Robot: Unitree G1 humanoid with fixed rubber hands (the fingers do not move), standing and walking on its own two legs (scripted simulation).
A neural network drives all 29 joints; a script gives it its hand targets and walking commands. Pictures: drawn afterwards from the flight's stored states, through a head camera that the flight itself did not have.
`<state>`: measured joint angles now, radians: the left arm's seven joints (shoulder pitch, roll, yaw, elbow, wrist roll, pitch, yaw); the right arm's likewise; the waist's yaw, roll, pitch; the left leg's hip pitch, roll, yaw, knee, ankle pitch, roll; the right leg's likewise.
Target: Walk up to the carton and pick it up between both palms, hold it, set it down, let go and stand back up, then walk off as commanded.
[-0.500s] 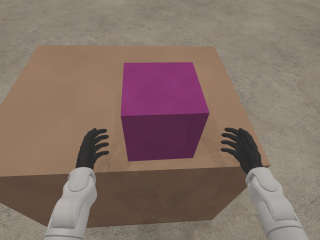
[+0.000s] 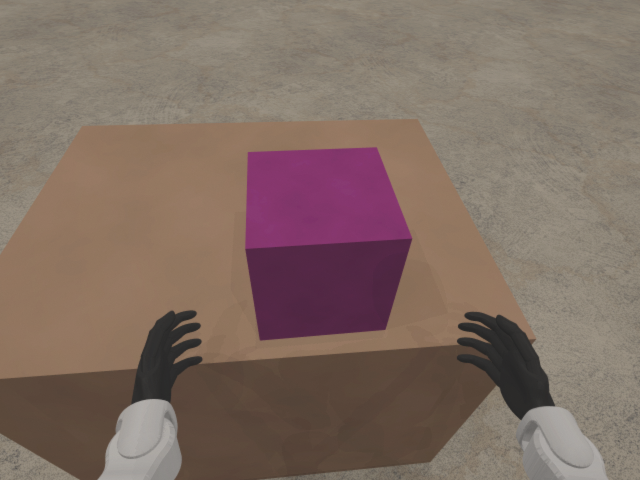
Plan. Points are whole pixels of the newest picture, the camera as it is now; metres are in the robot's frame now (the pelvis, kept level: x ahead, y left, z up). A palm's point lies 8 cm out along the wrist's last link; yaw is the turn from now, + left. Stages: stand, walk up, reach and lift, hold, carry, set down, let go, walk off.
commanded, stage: set down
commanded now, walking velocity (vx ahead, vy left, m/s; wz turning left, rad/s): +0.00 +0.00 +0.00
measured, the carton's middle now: (318, 243) +0.47 +0.01 +0.04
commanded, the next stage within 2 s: let go in 1.80 s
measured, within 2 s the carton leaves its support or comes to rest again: neither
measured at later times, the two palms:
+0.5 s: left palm (154, 424) +0.20 +0.19 +0.03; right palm (532, 429) +0.20 -0.22 +0.03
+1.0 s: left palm (142, 444) +0.19 +0.22 -0.02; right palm (504, 441) +0.20 -0.21 -0.01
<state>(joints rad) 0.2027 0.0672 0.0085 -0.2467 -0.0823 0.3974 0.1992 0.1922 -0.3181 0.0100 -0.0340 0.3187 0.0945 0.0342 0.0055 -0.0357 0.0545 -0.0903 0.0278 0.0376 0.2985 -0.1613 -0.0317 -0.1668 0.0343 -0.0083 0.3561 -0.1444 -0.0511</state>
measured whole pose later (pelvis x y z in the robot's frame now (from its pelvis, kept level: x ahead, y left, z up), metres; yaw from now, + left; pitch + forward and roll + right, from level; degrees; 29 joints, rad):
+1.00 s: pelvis +0.02 +0.01 +0.00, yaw +0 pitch -3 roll +0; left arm 0.36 0.15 -0.04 -0.01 -0.05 0.21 0.12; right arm 0.35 -0.25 0.01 0.12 0.18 0.00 0.05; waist 0.03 -0.02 0.09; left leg -0.06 0.04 0.04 0.32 -0.21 -0.02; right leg -0.11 0.05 0.00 0.31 -0.15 -0.04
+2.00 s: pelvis +0.03 +0.03 +0.00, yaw -2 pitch -5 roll -1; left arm 0.27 0.15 0.00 0.39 0.01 0.14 0.05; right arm 0.23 -0.21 -0.01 0.60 0.04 -0.16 0.06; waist 0.02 0.00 0.09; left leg -0.04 0.03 0.06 0.40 -0.28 0.01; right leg -0.08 0.03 0.02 0.35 -0.19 -0.01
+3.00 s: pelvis +0.04 +0.04 +0.00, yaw +0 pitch -3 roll +0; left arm 0.15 0.32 0.01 1.01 0.02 -0.02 0.00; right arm 0.17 -0.32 -0.01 0.95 -0.02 -0.03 0.00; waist 0.01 0.01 0.01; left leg -0.08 -0.01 0.04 0.41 -0.29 0.03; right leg -0.13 -0.01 0.00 0.41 -0.23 0.01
